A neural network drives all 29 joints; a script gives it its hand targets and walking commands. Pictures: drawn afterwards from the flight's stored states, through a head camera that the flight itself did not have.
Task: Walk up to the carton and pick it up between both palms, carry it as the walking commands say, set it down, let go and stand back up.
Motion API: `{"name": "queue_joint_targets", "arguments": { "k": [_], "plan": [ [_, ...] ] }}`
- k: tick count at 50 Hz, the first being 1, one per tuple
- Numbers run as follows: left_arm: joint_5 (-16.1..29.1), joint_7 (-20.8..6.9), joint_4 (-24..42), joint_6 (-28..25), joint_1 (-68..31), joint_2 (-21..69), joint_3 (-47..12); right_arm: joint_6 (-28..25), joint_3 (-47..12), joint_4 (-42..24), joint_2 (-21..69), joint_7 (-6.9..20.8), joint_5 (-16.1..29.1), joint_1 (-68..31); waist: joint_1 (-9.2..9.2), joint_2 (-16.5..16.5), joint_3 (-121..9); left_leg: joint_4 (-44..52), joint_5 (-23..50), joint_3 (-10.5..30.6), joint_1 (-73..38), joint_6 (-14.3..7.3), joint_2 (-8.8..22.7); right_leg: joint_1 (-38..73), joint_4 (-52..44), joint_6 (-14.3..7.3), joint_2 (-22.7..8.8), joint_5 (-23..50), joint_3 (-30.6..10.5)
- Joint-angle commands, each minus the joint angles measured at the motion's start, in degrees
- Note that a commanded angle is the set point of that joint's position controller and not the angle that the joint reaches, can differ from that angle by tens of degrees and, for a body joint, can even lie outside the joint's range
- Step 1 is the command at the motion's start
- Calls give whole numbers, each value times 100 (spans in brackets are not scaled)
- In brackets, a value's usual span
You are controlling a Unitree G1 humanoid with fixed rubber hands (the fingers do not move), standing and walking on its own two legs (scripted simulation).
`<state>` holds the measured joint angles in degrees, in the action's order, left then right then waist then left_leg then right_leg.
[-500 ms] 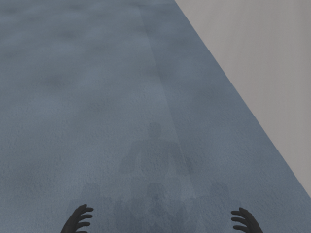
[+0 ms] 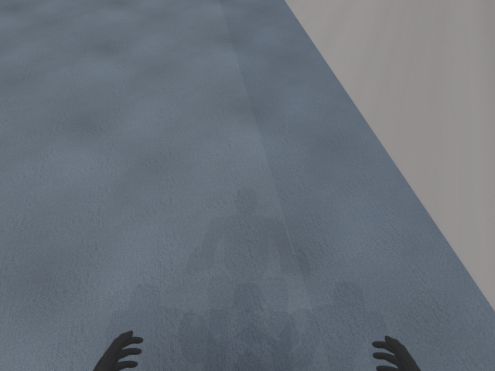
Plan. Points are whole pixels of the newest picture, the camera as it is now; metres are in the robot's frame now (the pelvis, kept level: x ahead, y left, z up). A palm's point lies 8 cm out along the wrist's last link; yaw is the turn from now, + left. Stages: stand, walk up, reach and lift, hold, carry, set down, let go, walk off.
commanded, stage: stand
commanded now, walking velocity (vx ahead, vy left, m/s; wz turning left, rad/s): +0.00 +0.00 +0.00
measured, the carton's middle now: out of the picture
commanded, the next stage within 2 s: walk up in 0.94 s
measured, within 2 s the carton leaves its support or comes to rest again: neither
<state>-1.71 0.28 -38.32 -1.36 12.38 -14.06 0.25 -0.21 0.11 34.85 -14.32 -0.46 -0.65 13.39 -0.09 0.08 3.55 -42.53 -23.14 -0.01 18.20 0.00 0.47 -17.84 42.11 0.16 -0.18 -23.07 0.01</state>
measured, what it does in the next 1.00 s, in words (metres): stands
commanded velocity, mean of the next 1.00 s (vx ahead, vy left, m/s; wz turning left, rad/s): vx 0.00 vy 0.00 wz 0.00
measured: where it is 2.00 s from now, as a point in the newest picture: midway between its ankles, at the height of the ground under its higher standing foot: outside the picture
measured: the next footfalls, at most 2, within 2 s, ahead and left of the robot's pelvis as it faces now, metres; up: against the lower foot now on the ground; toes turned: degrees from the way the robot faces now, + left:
right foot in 1.64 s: -0.02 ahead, -0.05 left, +0.00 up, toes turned +8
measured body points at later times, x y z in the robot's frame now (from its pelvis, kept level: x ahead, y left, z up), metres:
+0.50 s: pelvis +0.00 +0.00 +0.00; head +0.02 +0.00 +0.45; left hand +0.14 +0.25 -0.10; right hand +0.14 -0.25 -0.10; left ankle +0.00 +0.12 -0.71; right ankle -0.01 -0.12 -0.71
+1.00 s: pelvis -0.02 +0.00 +0.00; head +0.00 +0.00 +0.45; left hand +0.11 +0.26 -0.11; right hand +0.12 -0.26 -0.10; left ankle +0.00 +0.12 -0.71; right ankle -0.01 -0.12 -0.71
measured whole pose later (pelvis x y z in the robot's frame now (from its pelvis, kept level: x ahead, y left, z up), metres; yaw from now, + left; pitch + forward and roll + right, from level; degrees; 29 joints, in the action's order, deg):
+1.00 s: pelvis -0.02 +0.00 +0.00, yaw +0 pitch -2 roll +0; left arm -1.2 0.3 -41.6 -1.7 12.3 -14.9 0.2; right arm -0.2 0.1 36.3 -15.4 -0.5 -0.6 13.4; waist -0.1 0.1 3.6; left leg -42.5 -21.9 0.0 18.2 0.0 0.5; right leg -17.8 42.1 0.2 -0.2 -21.8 0.0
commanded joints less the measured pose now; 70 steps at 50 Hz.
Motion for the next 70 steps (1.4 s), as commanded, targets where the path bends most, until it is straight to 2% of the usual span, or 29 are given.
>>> {"name": "queue_joint_targets", "arguments": {
  "k": [1,26,43,56,57,58,59,60,61,62,63,64,65,66,67,68,69,70],
  "plan": [
    [76,57,329,-224,-329,-1488,555,-337,528,-188,-1468,-64,-80,-282,-8,161,-735,509,1833,457,-92,-486,519,194,-496,-470,-464,1779,-422],
    [112,57,183,-246,-325,-1611,564,-363,528,-107,-1552,-70,-51,-239,9,145,-878,503,2138,491,-200,-494,567,345,-459,-508,-499,2108,-475],
    [123,49,14,-241,-349,-1643,552,-375,515,-3,-1602,-67,-45,-274,8,201,-774,647,1826,546,-169,-492,580,287,-570,-522,-494,1798,-512],
    [129,19,-181,-247,-382,-1617,516,-375,500,137,-1626,-47,-46,-335,-17,219,-576,888,1248,636,-22,-480,611,224,-773,-518,-479,1336,-578],
    [74,93,-169,109,421,-1015,358,24,338,95,-1104,169,-196,119,-146,475,-1222,1111,-256,622,638,-369,220,1348,-1297,-67,-996,209,-495],
    [170,121,31,215,-11,-1158,355,162,296,197,-848,110,-150,-303,-214,-60,143,499,1512,588,1367,-15,198,936,-1425,-386,-1402,1443,-844],
    [170,141,156,266,-33,-1292,402,202,333,153,-834,106,-135,-215,-183,-510,-1,-30,1765,190,1275,133,59,1011,-1505,-568,-1642,2603,-904],
    [156,138,75,305,-14,-1326,396,230,364,142,-862,91,-96,-211,-157,-717,-221,-248,755,-55,1196,217,58,1038,-1577,-689,-1824,3383,-881],
    [126,148,85,335,-12,-1364,404,274,386,137,-836,62,-71,-172,-131,-955,-280,-441,-309,-191,1075,259,34,852,-1710,-743,-1952,3594,-925],
    [68,148,112,346,-69,-1381,417,324,378,95,-773,94,-52,-137,-110,-1043,-483,-729,-497,-173,855,222,31,661,-1824,-838,-2171,3180,-983],
    [45,145,142,364,-194,-1379,428,343,367,69,-755,121,-40,-122,-67,-1029,-550,-750,-580,-179,632,205,59,475,-1894,-850,-2173,2834,-920],
    [38,133,182,396,-398,-1350,437,351,356,93,-732,135,-36,-37,47,-940,-446,-456,-457,-182,365,177,55,178,-1855,-757,-2055,2456,-726],
    [55,113,228,438,-673,-1307,447,337,335,180,-727,145,-33,193,234,-842,-291,222,-68,-173,53,117,11,-104,-1573,-543,-1786,2151,-369],
    [52,92,236,478,-704,-1194,437,297,347,272,-942,136,-36,440,337,-152,-244,1146,1049,491,-220,-62,303,-418,-682,-240,-1219,1504,140],
    [62,77,293,495,-581,-900,380,291,463,290,-1544,118,-80,509,361,1273,-285,1930,2097,2591,-204,-726,1353,-929,824,182,-209,-52,663],
    [128,95,370,566,-741,-888,403,300,583,281,-1791,102,-85,713,473,1702,-205,2618,2382,3805,7,-1241,1978,-1141,1788,301,202,-1415,180],
    [124,106,415,581,-790,-875,417,289,626,328,-1806,70,-84,784,434,1351,-46,2717,2088,3942,36,-1297,1961,-1206,2019,272,75,-1284,-249],
    [110,95,387,571,-834,-836,383,278,616,316,-1700,43,-66,624,372,993,33,2742,1533,3710,93,-1187,1745,-1246,2062,236,-11,-972,-379]
  ]
}}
